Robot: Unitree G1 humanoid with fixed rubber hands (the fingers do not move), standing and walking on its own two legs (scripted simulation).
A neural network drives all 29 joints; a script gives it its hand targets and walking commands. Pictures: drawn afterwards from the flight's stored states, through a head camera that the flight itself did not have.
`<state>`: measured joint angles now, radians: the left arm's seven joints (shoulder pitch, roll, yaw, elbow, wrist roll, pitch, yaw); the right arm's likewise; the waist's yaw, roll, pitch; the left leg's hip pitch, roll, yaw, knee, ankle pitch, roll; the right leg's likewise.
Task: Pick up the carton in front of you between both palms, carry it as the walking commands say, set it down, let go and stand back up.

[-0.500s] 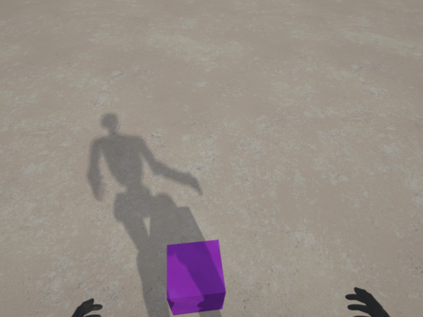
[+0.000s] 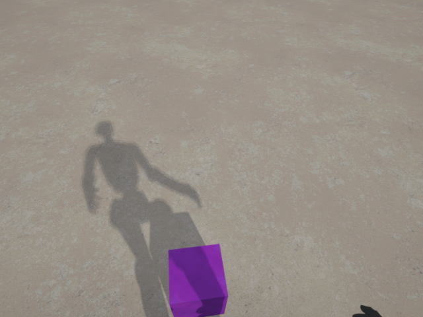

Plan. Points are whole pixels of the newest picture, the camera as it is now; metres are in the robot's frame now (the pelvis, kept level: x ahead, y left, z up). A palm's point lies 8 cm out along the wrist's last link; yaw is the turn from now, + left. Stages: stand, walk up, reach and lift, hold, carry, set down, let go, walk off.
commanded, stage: stand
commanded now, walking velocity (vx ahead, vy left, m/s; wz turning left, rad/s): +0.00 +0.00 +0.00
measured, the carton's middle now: (197, 282) +0.42 +0.06 -0.65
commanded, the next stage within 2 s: none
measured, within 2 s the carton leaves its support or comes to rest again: neither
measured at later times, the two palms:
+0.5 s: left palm out of the picture +0.07 +0.29 -0.11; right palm out of the picture +0.10 -0.31 -0.09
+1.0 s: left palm out of the picture +0.05 +0.30 -0.11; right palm out of the picture +0.08 -0.32 -0.09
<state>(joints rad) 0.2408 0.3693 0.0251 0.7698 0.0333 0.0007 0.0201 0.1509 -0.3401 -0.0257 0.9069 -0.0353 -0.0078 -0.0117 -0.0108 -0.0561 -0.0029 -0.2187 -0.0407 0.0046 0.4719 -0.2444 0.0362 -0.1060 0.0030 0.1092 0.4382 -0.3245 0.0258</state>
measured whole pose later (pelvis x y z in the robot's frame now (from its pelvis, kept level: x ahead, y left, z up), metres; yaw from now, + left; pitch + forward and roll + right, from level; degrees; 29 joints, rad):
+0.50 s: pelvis -0.01 -0.01 +0.00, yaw +1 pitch -2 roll +0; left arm 0.21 0.37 0.01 0.91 0.03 -0.01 0.02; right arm 0.10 -0.36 -0.02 1.02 -0.01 -0.01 -0.01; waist 0.00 -0.03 0.03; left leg -0.18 -0.04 -0.02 0.42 -0.20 0.03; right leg -0.06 0.01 0.09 0.38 -0.28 0.02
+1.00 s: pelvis -0.02 -0.01 +0.01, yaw +2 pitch -2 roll +0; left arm 0.17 0.38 0.02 0.99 0.02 -0.01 0.02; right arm 0.10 -0.37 0.00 1.07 -0.01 -0.01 -0.01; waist -0.01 -0.03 0.04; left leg -0.17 -0.03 -0.04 0.39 -0.17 0.02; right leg -0.04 0.01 0.07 0.33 -0.25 0.01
